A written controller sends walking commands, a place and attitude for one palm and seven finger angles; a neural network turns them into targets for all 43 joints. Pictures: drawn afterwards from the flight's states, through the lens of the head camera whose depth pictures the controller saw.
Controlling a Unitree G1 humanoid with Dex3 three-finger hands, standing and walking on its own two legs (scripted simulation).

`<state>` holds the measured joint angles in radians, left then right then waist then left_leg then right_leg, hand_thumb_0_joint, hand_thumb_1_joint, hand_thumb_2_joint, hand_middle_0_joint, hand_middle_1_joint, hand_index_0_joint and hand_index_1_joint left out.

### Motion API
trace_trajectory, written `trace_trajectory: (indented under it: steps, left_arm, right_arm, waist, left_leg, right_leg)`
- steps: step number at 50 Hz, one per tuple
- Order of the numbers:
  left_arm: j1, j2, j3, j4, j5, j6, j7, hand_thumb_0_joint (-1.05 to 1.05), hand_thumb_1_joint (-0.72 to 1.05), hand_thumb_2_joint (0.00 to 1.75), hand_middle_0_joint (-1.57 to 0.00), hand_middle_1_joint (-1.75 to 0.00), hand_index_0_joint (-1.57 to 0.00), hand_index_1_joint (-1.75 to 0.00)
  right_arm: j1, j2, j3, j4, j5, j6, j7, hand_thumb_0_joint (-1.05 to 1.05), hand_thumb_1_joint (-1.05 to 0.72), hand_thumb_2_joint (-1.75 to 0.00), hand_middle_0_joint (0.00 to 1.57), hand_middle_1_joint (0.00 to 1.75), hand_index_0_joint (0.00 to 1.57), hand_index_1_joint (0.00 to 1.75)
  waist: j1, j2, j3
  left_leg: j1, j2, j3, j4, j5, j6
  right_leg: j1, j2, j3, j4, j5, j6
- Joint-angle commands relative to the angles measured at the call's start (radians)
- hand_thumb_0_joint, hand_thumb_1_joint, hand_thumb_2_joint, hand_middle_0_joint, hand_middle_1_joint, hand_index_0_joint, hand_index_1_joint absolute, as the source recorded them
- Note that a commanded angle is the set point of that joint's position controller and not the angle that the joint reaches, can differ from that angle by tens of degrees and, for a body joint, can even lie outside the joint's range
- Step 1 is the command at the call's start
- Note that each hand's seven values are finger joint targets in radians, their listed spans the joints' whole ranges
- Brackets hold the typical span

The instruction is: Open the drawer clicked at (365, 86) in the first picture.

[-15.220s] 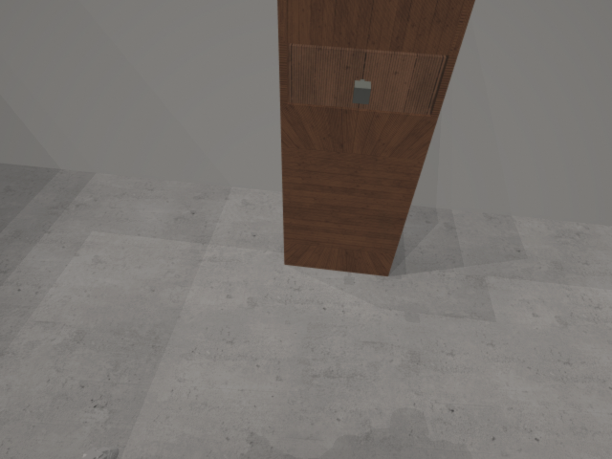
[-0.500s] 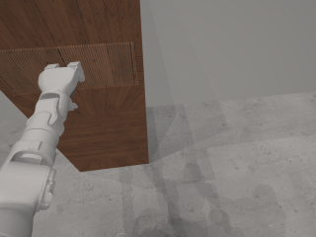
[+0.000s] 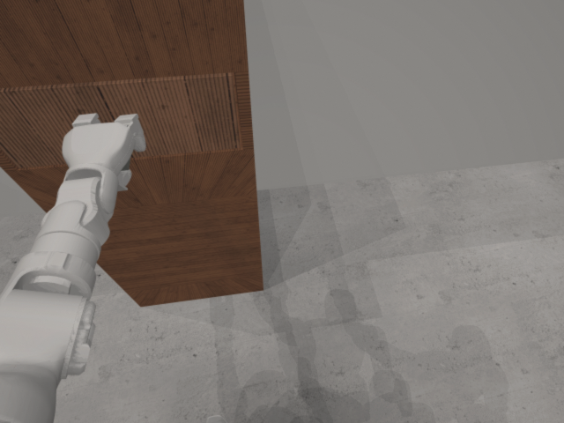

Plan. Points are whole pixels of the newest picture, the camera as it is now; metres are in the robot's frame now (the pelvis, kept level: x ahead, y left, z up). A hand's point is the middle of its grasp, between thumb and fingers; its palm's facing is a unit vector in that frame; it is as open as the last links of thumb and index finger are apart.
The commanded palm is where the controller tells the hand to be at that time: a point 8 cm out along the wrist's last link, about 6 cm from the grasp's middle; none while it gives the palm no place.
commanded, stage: pull the drawer open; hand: left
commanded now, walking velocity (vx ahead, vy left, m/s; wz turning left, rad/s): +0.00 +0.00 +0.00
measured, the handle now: (113, 143) +0.53 +0.23 +0.08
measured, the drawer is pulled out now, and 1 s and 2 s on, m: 0.00 0.13 0.23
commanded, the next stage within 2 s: none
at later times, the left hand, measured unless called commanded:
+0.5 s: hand (112, 200) +0.43 +0.22 +0.06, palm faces -0.01 -0.06 -1.00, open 7.2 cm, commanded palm +0.40 +0.22 +0.12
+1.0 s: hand (105, 244) +0.36 +0.22 +0.06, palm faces -0.01 -0.05 -1.00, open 7.1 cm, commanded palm +0.33 +0.22 +0.12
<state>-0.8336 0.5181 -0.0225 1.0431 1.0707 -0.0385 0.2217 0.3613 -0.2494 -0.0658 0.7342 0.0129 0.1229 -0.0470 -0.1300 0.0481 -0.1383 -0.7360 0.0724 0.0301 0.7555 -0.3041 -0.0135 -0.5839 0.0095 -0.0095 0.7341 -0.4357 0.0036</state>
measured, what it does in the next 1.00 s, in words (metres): stands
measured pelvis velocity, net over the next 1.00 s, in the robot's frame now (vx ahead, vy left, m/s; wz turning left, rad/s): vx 0.01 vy -0.01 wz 0.02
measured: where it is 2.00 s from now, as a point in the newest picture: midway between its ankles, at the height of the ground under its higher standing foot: outside the picture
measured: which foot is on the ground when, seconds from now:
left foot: down 0.00-1.00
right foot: down 0.00-1.00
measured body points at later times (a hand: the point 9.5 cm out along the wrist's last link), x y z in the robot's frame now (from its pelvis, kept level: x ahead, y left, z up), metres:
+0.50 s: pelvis +0.01 +0.00 +0.01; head +0.06 -0.02 +0.46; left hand +0.43 +0.22 +0.11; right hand +0.08 -0.27 -0.12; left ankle +0.03 +0.13 -0.71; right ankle -0.06 -0.13 -0.71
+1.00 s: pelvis +0.01 -0.01 +0.01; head +0.03 -0.04 +0.46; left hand +0.35 +0.22 +0.11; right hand +0.14 -0.27 -0.12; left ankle +0.03 +0.13 -0.71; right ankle -0.06 -0.13 -0.71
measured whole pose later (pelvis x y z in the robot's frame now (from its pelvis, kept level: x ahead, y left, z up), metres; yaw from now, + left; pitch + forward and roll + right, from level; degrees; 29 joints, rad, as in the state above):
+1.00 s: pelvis +0.01 -0.01 +0.01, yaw +1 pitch +8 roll +1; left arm -0.27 0.43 -0.10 0.43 0.98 0.01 0.19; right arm 0.21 -0.25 -0.07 0.67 0.02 0.13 -0.04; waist -0.01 0.06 -0.11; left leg -0.51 0.05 0.03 0.67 -0.29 -0.03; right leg -0.38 -0.01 -0.02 0.68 -0.44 -0.01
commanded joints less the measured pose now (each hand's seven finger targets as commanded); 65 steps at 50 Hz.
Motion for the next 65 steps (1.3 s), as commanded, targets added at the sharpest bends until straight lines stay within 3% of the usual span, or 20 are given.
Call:
trace_trajectory:
  steps: [1, 3, 5, 9, 14, 18, 20, 21, 24, 26, 31, 34, 36, 39, 41, 44, 47, 49, 54, 65]
  left_arm:
    - [-0.408, 0.266, 0.076, -0.23, -0.018, -0.001, 0.038, 0.0, 0.9, 0.9, -0.4, -1.35, -0.4, -1.35]
    - [-0.365, 0.234, 0.066, -0.252, -0.029, -0.003, 0.035, 0.0, 0.9, 0.9, -0.4, -1.35, -0.4, -1.35]
    - [-0.319, 0.257, 0.094, -0.281, -0.036, -0.01, 0.031, 0.0, 0.9, 0.9, -0.4, -1.35, -0.4, -1.35]
    - [-0.221, 0.227, 0.088, -0.302, -0.047, -0.004, 0.029, 0.0, 0.9, 0.9, -0.4, -1.35, -0.4, -1.35]
    - [-0.126, 0.254, 0.122, -0.393, -0.047, 0.001, 0.034, 0.0, 0.9, 0.9, -0.4, -1.35, -0.4, -1.35]
    - [-0.042, 0.171, 0.071, -0.5, -0.06, 0.021, 0.04, 0.0, 0.9, 0.9, -0.4, -1.35, -0.4, -1.35]
    - [0.006, 0.195, 0.097, -0.537, -0.062, 0.031, 0.041, 0.0, 0.9, 0.9, -0.4, -1.35, -0.4, -1.35]
    - [0.019, 0.152, 0.062, -0.564, -0.067, 0.039, 0.038, 0.0, 0.9, 0.9, -0.4, -1.35, -0.4, -1.35]
    - [0.028, 0.171, 0.075, -0.593, -0.072, 0.056, 0.038, 0.0, 0.9, 0.9, -0.4, -1.35, -0.4, -1.35]
    - [0.002, 0.126, 0.032, -0.614, -0.072, 0.063, 0.038, 0.0, 0.9, 0.9, -0.4, -1.35, -0.4, -1.35]
    - [0.012, 0.095, 0.004, -0.646, -0.075, 0.073, 0.033, 0.0, 0.9, 0.9, -0.4, -1.35, -0.4, -1.35]
    - [0.007, 0.126, 0.024, -0.652, -0.076, 0.069, 0.027, 0.0, 0.9, 0.9, -0.4, -1.35, -0.4, -1.35]
    - [0.023, 0.096, 0.0, -0.667, -0.082, 0.064, 0.022, 0.0, 0.9, 0.9, -0.4, -1.35, -0.4, -1.35]
    - [0.088, 0.129, 0.036, -0.721, -0.088, 0.053, 0.015, 0.0, 0.9, 0.9, -0.4, -1.35, -0.4, -1.35]
    - [0.132, 0.096, 0.017, -0.759, -0.097, 0.047, 0.014, 0.0, 0.9, 0.9, -0.4, -1.35, -0.4, -1.35]
    - [0.204, 0.123, 0.053, -0.793, -0.104, 0.042, 0.016, 0.0, 0.9, 0.9, -0.4, -1.35, -0.4, -1.35]
    - [0.246, 0.082, 0.024, -0.862, -0.108, 0.036, 0.021, 0.0, 0.9, 0.9, -0.4, -1.35, -0.4, -1.35]
    - [0.291, 0.126, 0.067, -0.866, -0.105, 0.043, 0.026, 0.0, 0.9, 0.9, -0.4, -1.35, -0.4, -1.35]
    - [0.283, 0.111, 0.048, -0.883, -0.103, 0.05, 0.034, 0.0, 0.9, 0.9, -0.4, -1.35, -0.4, -1.35]
    - [0.434, 0.074, 0.038, -0.996, -0.118, 0.054, 0.034, 0.0, 0.9, 0.9, -0.4, -1.35, -0.4, -1.35]
  right_arm:
    - [0.103, -0.16, -0.057, -0.077, -0.008, -0.017, -0.008, 0.0, -0.9, -0.9, 0.2, 0.3, 0.2, 0.3]
    - [0.096, -0.158, -0.06, -0.083, -0.007, -0.017, -0.004, 0.0, -0.9, -0.9, 0.2, 0.3, 0.2, 0.3]
    - [0.091, -0.161, -0.062, -0.087, -0.008, -0.015, -0.001, 0.0, -0.9, -0.9, 0.2, 0.3, 0.2, 0.3]
    - [0.063, -0.159, -0.062, -0.098, -0.003, -0.008, 0.001, 0.0, -0.9, -0.9, 0.2, 0.3, 0.2, 0.3]
    - [0.029, -0.157, -0.064, -0.117, 0.0, -0.003, 0.004, 0.0, -0.9, -0.9, 0.2, 0.3, 0.2, 0.3]
    - [-0.012, -0.149, -0.067, -0.141, 0.006, -0.003, 0.015, 0.0, -0.9, -0.9, 0.2, 0.3, 0.2, 0.3]
    - [-0.029, -0.15, -0.066, -0.151, 0.008, -0.002, 0.017, 0.0, -0.9, -0.9, 0.2, 0.3, 0.2, 0.3]
    - [-0.043, -0.146, -0.064, -0.157, 0.009, -0.003, 0.018, 0.0, -0.9, -0.9, 0.2, 0.3, 0.2, 0.3]
    - [-0.067, -0.15, -0.06, -0.157, 0.009, 0.0, 0.014, 0.0, -0.9, -0.9, 0.2, 0.3, 0.2, 0.3]
    - [-0.086, -0.141, -0.056, -0.159, 0.012, -0.003, 0.013, 0.0, -0.9, -0.9, 0.2, 0.3, 0.2, 0.3]
    - [-0.121, -0.134, -0.049, -0.169, 0.014, -0.005, 0.006, 0.0, -0.9, -0.9, 0.2, 0.3, 0.2, 0.3]
    - [-0.132, -0.135, -0.044, -0.167, 0.01, -0.006, -0.001, 0.0, -0.9, -0.9, 0.2, 0.3, 0.2, 0.3]
    - [-0.148, -0.127, -0.042, -0.173, 0.012, -0.009, -0.003, 0.0, -0.9, -0.9, 0.2, 0.3, 0.2, 0.3]
    - [-0.166, -0.128, -0.04, -0.185, 0.007, -0.01, -0.005, 0.0, -0.9, -0.9, 0.2, 0.3, 0.2, 0.3]
    - [-0.183, -0.119, -0.038, -0.194, 0.01, -0.015, -0.002, 0.0, -0.9, -0.9, 0.2, 0.3, 0.2, 0.3]
    - [-0.195, -0.122, -0.038, -0.198, 0.007, -0.021, -0.002, 0.0, -0.9, -0.9, 0.2, 0.3, 0.2, 0.3]
    - [-0.209, -0.113, -0.039, -0.205, 0.007, -0.033, 0.002, 0.0, -0.9, -0.9, 0.2, 0.3, 0.2, 0.3]
    - [-0.214, -0.12, -0.037, -0.199, 0.004, -0.036, 0.0, 0.0, -0.9, -0.9, 0.2, 0.3, 0.2, 0.3]
    - [-0.235, -0.115, -0.031, -0.186, 0.006, -0.048, -0.008, 0.0, -0.9, -0.9, 0.2, 0.3, 0.2, 0.3]
    - [-0.281, -0.101, -0.025, -0.207, 0.004, -0.071, -0.007, 0.0, -0.9, -0.9, 0.2, 0.3, 0.2, 0.3]
  waist:
    - [0.022, 0.046, -0.409]
    - [0.029, 0.037, -0.403]
    - [0.043, 0.025, -0.425]
    - [0.051, -0.017, -0.37]
    - [0.083, -0.015, -0.384]
    - [0.087, 0.016, -0.35]
    - [0.098, -0.003, -0.36]
    - [0.093, 0.0, -0.341]
    - [0.088, -0.03, -0.317]
    - [0.08, 0.0, -0.286]
    - [0.084, -0.01, -0.271]
    - [0.09, -0.044, -0.276]
    - [0.095, -0.024, -0.273]
    - [0.116, -0.034, -0.311]
    - [0.12, -0.004, -0.289]
    - [0.129, -0.05, -0.277]
    - [0.133, -0.022, -0.269]
    - [0.138, -0.045, -0.267]
    - [0.127, -0.06, -0.207]
    - [0.162, -0.029, -0.235]
  left_leg:
    - [0.398, -0.075, 0.019, -0.022, 0.381, 0.058]
    - [0.413, -0.073, 0.02, -0.026, 0.385, 0.057]
    - [0.417, -0.074, 0.023, -0.026, 0.421, 0.059]
    - [0.403, -0.075, 0.029, -0.039, 0.415, 0.063]
    - [0.427, -0.079, 0.033, -0.05, 0.467, 0.063]
    - [0.473, -0.077, 0.028, -0.061, 0.495, 0.06]
    - [0.477, -0.078, 0.028, -0.066, 0.507, 0.06]
    - [0.484, -0.08, 0.027, -0.068, 0.513, 0.06]
    - [0.482, -0.081, 0.025, -0.077, 0.475, 0.061]
    - [0.496, -0.084, 0.024, -0.082, 0.441, 0.06]
    - [0.512, -0.09, 0.019, -0.088, 0.414, 0.06]
    - [0.507, -0.091, 0.018, -0.092, 0.382, 0.061]
    - [0.514, -0.096, 0.02, -0.091, 0.383, 0.061]
    - [0.519, -0.098, 0.022, -0.09, 0.416, 0.061]
    - [0.519, -0.101, 0.024, -0.092, 0.414, 0.06]
    - [0.501, -0.1, 0.023, -0.097, 0.41, 0.06]
    - [0.514, -0.102, 0.023, -0.099, 0.405, 0.06]
    - [0.499, -0.102, 0.023, -0.101, 0.401, 0.058]
    - [0.483, -0.104, 0.025, -0.116, 0.321, 0.059]
    - [0.513, -0.105, 0.025, -0.129, 0.338, 0.055]
  right_leg:
    - [0.056, 0.059, -0.018, -0.088, 0.465, -0.021]
    - [0.058, 0.061, -0.024, -0.091, 0.462, -0.023]
    - [0.094, 0.06, -0.021, -0.088, 0.51, -0.021]
    - [0.118, 0.058, -0.021, -0.104, 0.526, -0.022]
    - [0.173, 0.055, -0.018, -0.102, 0.589, -0.024]
    - [0.147, 0.059, -0.031, -0.106, 0.565, -0.026]
    - [0.174, 0.057, -0.028, -0.106, 0.581, -0.024]
    - [0.169, 0.057, -0.032, -0.109, 0.584, -0.025]
    - [0.179, 0.054, -0.028, -0.122, 0.569, -0.024]
    - [0.147, 0.053, -0.033, -0.125, 0.529, -0.025]
    - [0.145, 0.049, -0.033, -0.133, 0.501, -0.027]
    - [0.163, 0.044, -0.026, -0.142, 0.481, -0.026]
    - [0.162, 0.043, -0.026, -0.137, 0.495, -0.025]
    - [0.21, 0.04, -0.018, -0.134, 0.543, -0.025]
    - [0.202, 0.039, -0.02, -0.132, 0.551, -0.024]
    - [0.228, 0.038, -0.018, -0.136, 0.561, -0.021]
    - [0.213, 0.038, -0.02, -0.132, 0.56, -0.02]
    - [0.234, 0.037, -0.018, -0.133, 0.565, -0.019]
    - [0.201, 0.033, -0.014, -0.155, 0.491, -0.014]
    - [0.233, 0.03, -0.015, -0.149, 0.502, -0.016]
